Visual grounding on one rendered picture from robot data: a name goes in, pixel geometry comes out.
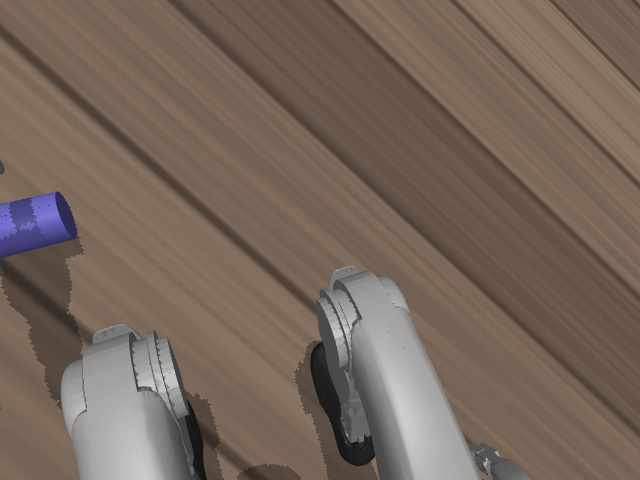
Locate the right robot foot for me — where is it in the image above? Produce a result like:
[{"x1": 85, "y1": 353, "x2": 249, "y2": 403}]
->
[{"x1": 310, "y1": 342, "x2": 375, "y2": 466}]

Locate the left robot foot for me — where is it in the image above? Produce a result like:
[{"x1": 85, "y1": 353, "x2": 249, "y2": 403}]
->
[{"x1": 184, "y1": 399, "x2": 207, "y2": 480}]

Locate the bottle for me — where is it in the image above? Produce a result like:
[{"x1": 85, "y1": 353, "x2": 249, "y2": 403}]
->
[{"x1": 0, "y1": 192, "x2": 77, "y2": 258}]

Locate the right robot hand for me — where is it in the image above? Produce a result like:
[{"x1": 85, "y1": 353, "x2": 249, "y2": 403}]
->
[{"x1": 467, "y1": 443, "x2": 533, "y2": 480}]

